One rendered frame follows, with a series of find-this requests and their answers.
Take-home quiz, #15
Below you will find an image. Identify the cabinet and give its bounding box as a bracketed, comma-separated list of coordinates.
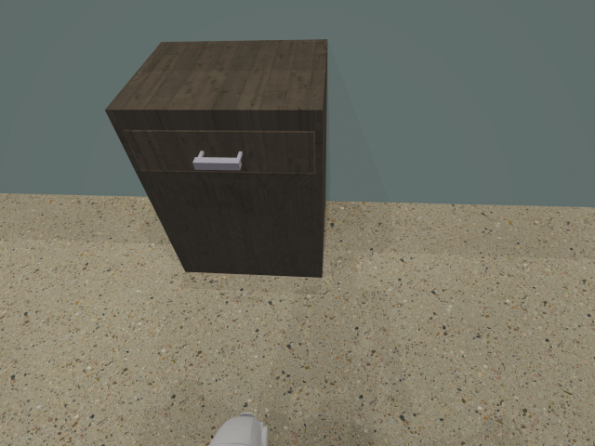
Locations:
[105, 39, 327, 278]

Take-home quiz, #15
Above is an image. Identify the drawer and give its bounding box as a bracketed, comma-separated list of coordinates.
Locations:
[124, 130, 315, 173]

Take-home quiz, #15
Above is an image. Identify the handle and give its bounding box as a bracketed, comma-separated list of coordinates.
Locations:
[192, 151, 243, 170]

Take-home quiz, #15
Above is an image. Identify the left robot thigh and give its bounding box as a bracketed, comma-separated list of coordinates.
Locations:
[208, 416, 268, 446]

